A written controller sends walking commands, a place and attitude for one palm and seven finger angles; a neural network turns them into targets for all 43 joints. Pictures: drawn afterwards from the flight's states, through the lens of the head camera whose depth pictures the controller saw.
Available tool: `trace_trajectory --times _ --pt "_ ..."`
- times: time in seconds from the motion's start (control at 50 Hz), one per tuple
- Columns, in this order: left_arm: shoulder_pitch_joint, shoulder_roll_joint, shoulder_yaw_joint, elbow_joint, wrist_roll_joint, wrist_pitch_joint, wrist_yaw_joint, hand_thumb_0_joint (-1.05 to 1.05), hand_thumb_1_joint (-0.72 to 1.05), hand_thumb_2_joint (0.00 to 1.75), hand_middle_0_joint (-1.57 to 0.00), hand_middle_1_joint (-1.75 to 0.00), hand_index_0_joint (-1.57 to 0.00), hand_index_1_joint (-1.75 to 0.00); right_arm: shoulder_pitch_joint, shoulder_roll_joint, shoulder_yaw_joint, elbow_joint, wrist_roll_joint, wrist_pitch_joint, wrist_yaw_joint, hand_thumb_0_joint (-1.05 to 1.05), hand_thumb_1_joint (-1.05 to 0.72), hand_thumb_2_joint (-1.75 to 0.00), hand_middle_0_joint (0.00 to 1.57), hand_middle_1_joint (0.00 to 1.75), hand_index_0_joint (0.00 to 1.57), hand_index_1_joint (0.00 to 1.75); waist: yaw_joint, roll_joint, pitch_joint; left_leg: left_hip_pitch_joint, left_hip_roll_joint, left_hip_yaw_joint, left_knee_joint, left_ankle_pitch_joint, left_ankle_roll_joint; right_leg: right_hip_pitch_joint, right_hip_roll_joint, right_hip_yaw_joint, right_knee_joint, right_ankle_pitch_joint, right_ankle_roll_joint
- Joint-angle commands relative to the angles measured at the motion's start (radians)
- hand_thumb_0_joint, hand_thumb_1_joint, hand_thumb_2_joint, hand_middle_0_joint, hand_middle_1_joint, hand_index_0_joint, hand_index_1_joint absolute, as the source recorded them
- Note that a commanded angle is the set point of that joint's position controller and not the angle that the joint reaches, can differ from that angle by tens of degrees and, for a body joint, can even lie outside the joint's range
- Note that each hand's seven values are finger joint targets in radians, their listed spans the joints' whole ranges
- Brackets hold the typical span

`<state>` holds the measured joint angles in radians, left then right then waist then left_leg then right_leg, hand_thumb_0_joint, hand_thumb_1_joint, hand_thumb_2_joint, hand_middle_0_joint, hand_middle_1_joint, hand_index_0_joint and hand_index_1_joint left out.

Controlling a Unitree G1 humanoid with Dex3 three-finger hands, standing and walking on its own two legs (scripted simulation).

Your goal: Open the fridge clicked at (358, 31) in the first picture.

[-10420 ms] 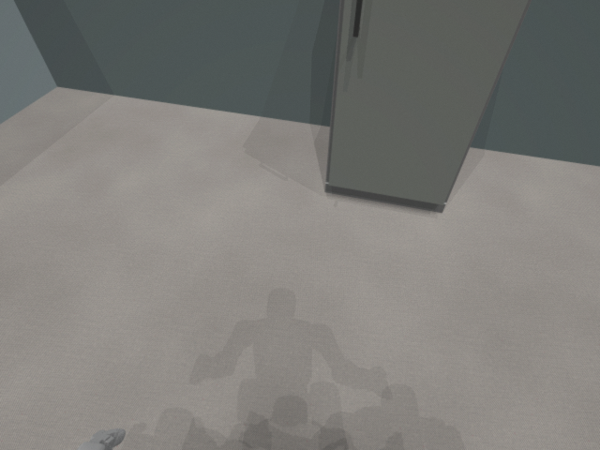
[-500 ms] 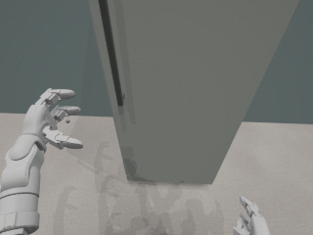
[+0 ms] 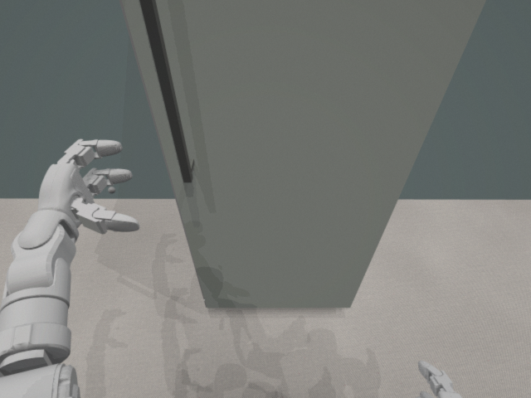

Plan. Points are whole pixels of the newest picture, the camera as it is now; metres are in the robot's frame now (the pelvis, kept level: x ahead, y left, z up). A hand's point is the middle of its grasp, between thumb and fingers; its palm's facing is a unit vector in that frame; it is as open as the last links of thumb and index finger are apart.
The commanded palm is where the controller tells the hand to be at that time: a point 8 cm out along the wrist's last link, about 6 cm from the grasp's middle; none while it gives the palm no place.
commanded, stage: move the hooked fingers beside the handle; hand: left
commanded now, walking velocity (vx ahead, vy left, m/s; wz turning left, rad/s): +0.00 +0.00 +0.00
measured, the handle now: (165, 61) +0.54 +0.19 +0.26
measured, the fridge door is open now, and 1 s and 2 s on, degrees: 0 0 0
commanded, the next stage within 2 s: feel for the door with the fingertips in 1.48 s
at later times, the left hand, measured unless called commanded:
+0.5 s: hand (130, 158) +0.44 +0.25 +0.15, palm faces +0.12 -0.99 -0.02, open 14.0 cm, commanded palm +0.42 +0.30 +0.14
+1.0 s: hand (136, 154) +0.46 +0.25 +0.14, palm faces +0.11 -0.99 -0.01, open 14.0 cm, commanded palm +0.44 +0.29 +0.14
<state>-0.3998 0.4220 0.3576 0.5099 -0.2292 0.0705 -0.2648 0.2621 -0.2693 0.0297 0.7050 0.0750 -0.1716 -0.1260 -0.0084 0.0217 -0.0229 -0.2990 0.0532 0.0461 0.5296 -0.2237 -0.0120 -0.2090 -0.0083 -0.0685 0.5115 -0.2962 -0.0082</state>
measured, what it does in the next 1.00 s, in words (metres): stands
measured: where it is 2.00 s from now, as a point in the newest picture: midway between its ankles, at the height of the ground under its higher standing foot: outside the picture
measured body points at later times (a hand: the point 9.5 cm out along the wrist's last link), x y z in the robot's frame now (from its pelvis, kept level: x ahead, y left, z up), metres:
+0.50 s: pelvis +0.00 +0.00 -0.01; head +0.02 +0.01 +0.44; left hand +0.42 +0.30 +0.15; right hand +0.05 -0.27 -0.11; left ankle +0.04 +0.13 -0.73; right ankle -0.01 -0.11 -0.73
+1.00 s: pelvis +0.01 +0.01 -0.01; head +0.04 +0.02 +0.44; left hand +0.45 +0.30 +0.14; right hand +0.04 -0.26 -0.12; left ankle +0.04 +0.13 -0.73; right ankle -0.01 -0.11 -0.73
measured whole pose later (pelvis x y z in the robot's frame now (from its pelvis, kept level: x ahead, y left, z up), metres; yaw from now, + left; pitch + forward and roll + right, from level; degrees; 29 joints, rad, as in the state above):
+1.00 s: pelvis +0.01 +0.01 -0.01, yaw -2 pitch +7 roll -1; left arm -0.72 0.52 0.41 0.96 -0.14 -0.12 -0.24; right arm 0.40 -0.27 0.01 0.71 0.05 -0.09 -0.07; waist -0.09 0.02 -0.06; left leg -0.48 0.07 0.07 0.64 -0.28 0.00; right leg -0.39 0.00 -0.04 0.60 -0.33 0.01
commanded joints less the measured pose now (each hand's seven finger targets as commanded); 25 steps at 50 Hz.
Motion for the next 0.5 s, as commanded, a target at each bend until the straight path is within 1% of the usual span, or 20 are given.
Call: trace_trajectory --times 0.0,0.02,0.04,0.06,0.08,0.12,0.14,0.18,0.2,0.22,0.26,0.28,0.3,0.32,0.34,0.36,0.4,0.42,0.46,0.48 --pt "-0.503 0.282 0.059 -0.185 -0.009 -0.091 0.014 0.0 -0.5 0.3 -0.3 -1.2 -0.3 -1.2 -0.061 -0.145 -0.054 -0.128 0.002 -0.04 -0.011 0.0 -0.9 -0.9 0.2 0.3 0.2 0.3 -0.028 0.024 -0.222 0.159 -0.041 -0.028 -0.042 0.13 0.033 -0.069 0.022 0.044 -0.084 0.226 0.005" --pt "-0.523 0.302 0.073 -0.146 -0.005 -0.103 0.016 0.0 -0.5 0.3 -0.3 -1.2 -0.3 -1.2 -0.054 -0.147 -0.053 -0.118 -0.001 -0.037 -0.013 0.0 -0.9 -0.9 0.2 0.3 0.2 0.3 -0.031 0.022 -0.211 0.148 -0.041 -0.029 -0.041 0.117 0.031 -0.077 0.024 0.043 -0.083 0.212 0.004" --pt "-0.565 0.304 0.066 -0.142 -0.002 -0.119 0.017 0.0 -0.5 0.3 -0.3 -1.2 -0.3 -1.2 -0.047 -0.148 -0.053 -0.117 -0.003 -0.037 -0.012 0.0 -0.9 -0.9 0.2 0.3 0.2 0.3 -0.037 0.024 -0.225 0.149 -0.042 -0.031 -0.039 0.109 0.031 -0.082 0.023 0.046 -0.083 0.202 0.005" --pt "-0.577 0.33 0.08 -0.116 0.004 -0.134 0.02 0.0 -0.5 0.3 -0.3 -1.2 -0.3 -1.2 -0.038 -0.152 -0.054 -0.109 -0.004 -0.035 -0.011 0.0 -0.9 -0.9 0.2 0.3 0.2 0.3 -0.039 0.015 -0.226 0.139 -0.039 -0.029 -0.031 0.104 0.033 -0.08 0.024 0.049 -0.081 0.193 0.005" --pt "-0.595 0.332 0.077 -0.096 0.008 -0.145 0.02 0.0 -0.5 0.3 -0.3 -1.2 -0.3 -1.2 -0.036 -0.151 -0.055 -0.108 -0.005 -0.035 -0.01 0.0 -0.9 -0.9 0.2 0.3 0.2 0.3 -0.039 0.033 -0.241 0.137 -0.04 -0.03 -0.031 0.103 0.033 -0.08 0.021 0.052 -0.077 0.196 0.005" --pt "-0.625 0.302 0.044 -0.043 0.015 -0.161 0.013 0.0 -0.5 0.3 -0.3 -1.2 -0.3 -1.2 -0.023 -0.149 -0.055 -0.102 -0.006 -0.036 -0.007 0.0 -0.9 -0.9 0.2 0.3 0.2 0.3 -0.045 0.053 -0.251 0.141 -0.043 -0.032 -0.023 0.108 0.032 -0.093 0.023 0.05 -0.068 0.204 0.003" --pt "-0.625 0.301 0.035 -0.001 0.017 -0.162 0.008 0.0 -0.5 0.3 -0.3 -1.2 -0.3 -1.2 -0.016 -0.151 -0.056 -0.097 -0.003 -0.032 -0.006 0.0 -0.9 -0.9 0.2 0.3 0.2 0.3 -0.05 0.05 -0.241 0.132 -0.041 -0.034 -0.022 0.091 0.03 -0.106 0.023 0.049 -0.069 0.186 0.003" --pt "-0.64 0.299 0.021 0.04 0.021 -0.168 0.002 0.0 -0.5 0.3 -0.3 -1.2 -0.3 -1.2 -0.004 -0.155 -0.058 -0.098 -0.002 -0.029 -0.002 0.0 -0.9 -0.9 0.2 0.3 0.2 0.3 -0.048 0.052 -0.256 0.122 -0.041 -0.037 -0.018 0.093 0.031 -0.103 0.022 0.048 -0.061 0.19 0.001" --pt "-0.662 0.297 0.016 0.047 0.021 -0.169 -0.001 0.0 -0.5 0.3 -0.3 -1.2 -0.3 -1.2 0.003 -0.158 -0.06 -0.097 -0.002 -0.027 0.0 0.0 -0.9 -0.9 0.2 0.3 0.2 0.3 -0.053 0.051 -0.275 0.13 -0.041 -0.037 -0.014 0.102 0.032 -0.105 0.022 0.048 -0.059 0.2 0.002" --pt "-0.671 0.298 0.015 0.066 0.021 -0.166 -0.005 0.0 -0.5 0.3 -0.3 -1.2 -0.3 -1.2 0.009 -0.159 -0.062 -0.097 -0.003 -0.025 0.001 0.0 -0.9 -0.9 0.2 0.3 0.2 0.3 -0.052 0.046 -0.286 0.127 -0.041 -0.036 -0.008 0.108 0.033 -0.106 0.022 0.048 -0.054 0.209 0.003" --pt "-0.647 0.348 0.063 0.141 0.018 -0.162 -0.007 0.0 -0.5 0.3 -0.3 -1.2 -0.3 -1.2 0.032 -0.17 -0.064 -0.088 -0.006 -0.014 0.004 0.0 -0.9 -0.9 0.2 0.3 0.2 0.3 -0.046 -0.008 -0.281 0.093 -0.04 -0.034 0.0 0.12 0.036 -0.091 0.021 0.05 -0.048 0.232 0.005" --pt "-0.674 0.351 0.06 0.146 0.018 -0.163 -0.009 0.0 -0.5 0.3 -0.3 -1.2 -0.3 -1.2 0.036 -0.17 -0.063 -0.092 -0.004 -0.011 0.006 0.0 -0.9 -0.9 0.2 0.3 0.2 0.3 -0.048 -0.013 -0.284 0.081 -0.04 -0.036 -0.002 0.115 0.036 -0.093 0.018 0.05 -0.044 0.233 0.006" --pt "-0.681 0.379 0.09 0.171 0.019 -0.167 -0.006 0.0 -0.5 0.3 -0.3 -1.2 -0.3 -1.2 0.042 -0.172 -0.066 -0.091 -0.005 -0.007 0.007 0.0 -0.9 -0.9 0.2 0.3 0.2 0.3 -0.045 -0.029 -0.282 0.068 -0.04 -0.034 0.003 0.112 0.036 -0.093 0.019 0.053 -0.041 0.234 0.008" --pt "-0.698 0.382 0.084 0.187 0.024 -0.174 -0.005 0.0 -0.5 0.3 -0.3 -1.2 -0.3 -1.2 0.045 -0.173 -0.064 -0.09 -0.006 -0.004 0.008 0.0 -0.9 -0.9 0.2 0.3 0.2 0.3 -0.05 -0.028 -0.27 0.057 -0.04 -0.033 0.004 0.112 0.037 -0.1 0.018 0.055 -0.038 0.239 0.009" --pt "-0.73 0.382 0.08 0.186 0.03 -0.185 -0.002 0.0 -0.5 0.3 -0.3 -1.2 -0.3 -1.2 0.055 -0.172 -0.066 -0.089 -0.007 -0.002 0.01 0.0 -0.9 -0.9 0.2 0.3 0.2 0.3 -0.056 -0.01 -0.28 0.06 -0.039 -0.033 0.006 0.11 0.035 -0.11 0.02 0.053 -0.034 0.229 0.009" --pt "-0.749 0.396 0.086 0.168 0.037 -0.206 0.004 0.0 -0.5 0.3 -0.3 -1.2 -0.3 -1.2 0.062 -0.173 -0.068 -0.089 -0.01 0.001 0.013 0.0 -0.9 -0.9 0.2 0.3 0.2 0.3 -0.051 -0.003 -0.294 0.064 -0.039 -0.035 0.013 0.122 0.036 -0.1 0.021 0.054 -0.029 0.234 0.006" --pt "-0.763 0.396 0.085 0.141 0.048 -0.239 0.012 0.0 -0.5 0.3 -0.3 -1.2 -0.3 -1.2 0.068 -0.17 -0.073 -0.093 -0.014 -0.001 0.018 0.0 -0.9 -0.9 0.2 0.3 0.2 0.3 -0.051 0.059 -0.329 0.096 -0.038 -0.036 0.022 0.147 0.035 -0.111 0.027 0.055 -0.017 0.251 0.003" --pt "-0.763 0.391 0.076 0.153 0.053 -0.25 0.012 0.0 -0.5 0.3 -0.3 -1.2 -0.3 -1.2 0.076 -0.17 -0.073 -0.089 -0.014 0.001 0.019 0.0 -0.9 -0.9 0.2 0.3 0.2 0.3 -0.054 0.065 -0.335 0.096 -0.037 -0.037 0.025 0.147 0.034 -0.116 0.029 0.055 -0.013 0.247 0.001" --pt "-0.809 0.352 0.036 0.188 0.055 -0.263 0.012 0.0 -0.5 0.3 -0.3 -1.2 -0.3 -1.2 0.093 -0.171 -0.074 -0.075 -0.013 0.006 0.019 0.0 -0.9 -0.9 0.2 0.3 0.2 0.3 -0.083 0.043 -0.295 0.091 -0.032 -0.041 0.031 0.127 0.036 -0.157 0.033 0.049 -0.016 0.22 0.003" --pt "-0.842 0.352 0.03 0.199 0.055 -0.265 0.009 0.0 -0.5 0.3 -0.3 -1.2 -0.3 -1.2 0.096 -0.173 -0.076 -0.069 -0.013 0.006 0.02 0.0 -0.9 -0.9 0.2 0.3 0.2 0.3 -0.087 0.06 -0.29 0.085 -0.031 -0.045 0.027 0.114 0.033 -0.171 0.033 0.049 -0.017 0.206 0.003"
